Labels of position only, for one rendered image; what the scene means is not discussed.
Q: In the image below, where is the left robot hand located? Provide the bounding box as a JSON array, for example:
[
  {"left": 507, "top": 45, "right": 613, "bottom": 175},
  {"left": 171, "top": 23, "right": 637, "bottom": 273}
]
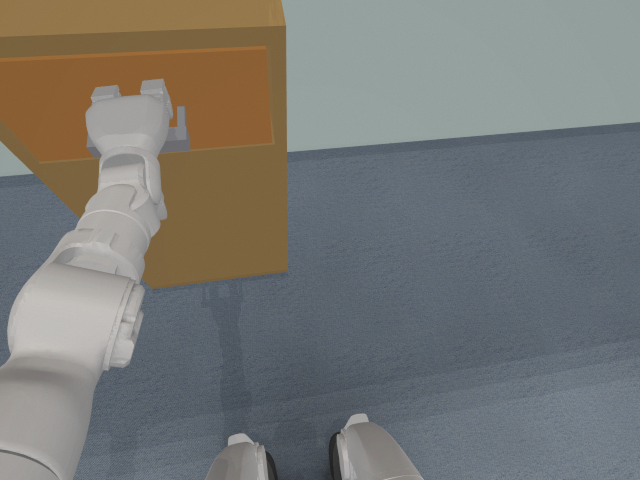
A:
[{"left": 86, "top": 79, "right": 173, "bottom": 220}]

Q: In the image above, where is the robot left forearm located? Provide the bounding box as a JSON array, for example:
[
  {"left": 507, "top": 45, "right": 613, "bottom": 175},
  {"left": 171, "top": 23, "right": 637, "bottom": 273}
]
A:
[{"left": 7, "top": 147, "right": 162, "bottom": 353}]

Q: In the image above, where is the robot left shin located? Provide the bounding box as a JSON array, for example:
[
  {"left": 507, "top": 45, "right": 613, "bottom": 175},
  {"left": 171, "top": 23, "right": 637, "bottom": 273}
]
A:
[{"left": 228, "top": 433, "right": 269, "bottom": 480}]

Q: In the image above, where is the robot right shin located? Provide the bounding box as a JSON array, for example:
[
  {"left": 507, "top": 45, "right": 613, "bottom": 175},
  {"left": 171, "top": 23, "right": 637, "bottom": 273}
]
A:
[{"left": 339, "top": 414, "right": 369, "bottom": 480}]

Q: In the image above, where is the robot shin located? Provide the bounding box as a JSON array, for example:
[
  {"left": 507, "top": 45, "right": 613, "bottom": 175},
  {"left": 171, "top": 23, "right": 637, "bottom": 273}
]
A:
[
  {"left": 228, "top": 433, "right": 269, "bottom": 480},
  {"left": 339, "top": 414, "right": 369, "bottom": 480}
]

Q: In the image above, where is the handle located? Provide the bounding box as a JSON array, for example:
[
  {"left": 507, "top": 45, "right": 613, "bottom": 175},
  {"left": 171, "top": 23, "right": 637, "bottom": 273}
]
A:
[{"left": 86, "top": 106, "right": 190, "bottom": 158}]

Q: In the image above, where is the drawer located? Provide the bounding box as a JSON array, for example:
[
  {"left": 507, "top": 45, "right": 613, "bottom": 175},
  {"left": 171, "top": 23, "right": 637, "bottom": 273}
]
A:
[{"left": 0, "top": 46, "right": 272, "bottom": 162}]

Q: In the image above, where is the cabinet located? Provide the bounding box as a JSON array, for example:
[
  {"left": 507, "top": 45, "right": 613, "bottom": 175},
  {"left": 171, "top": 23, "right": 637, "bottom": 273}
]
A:
[{"left": 0, "top": 0, "right": 288, "bottom": 289}]

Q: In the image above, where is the robot left upper arm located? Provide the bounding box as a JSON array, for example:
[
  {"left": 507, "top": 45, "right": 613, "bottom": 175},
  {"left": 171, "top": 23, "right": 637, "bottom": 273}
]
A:
[{"left": 0, "top": 262, "right": 145, "bottom": 480}]

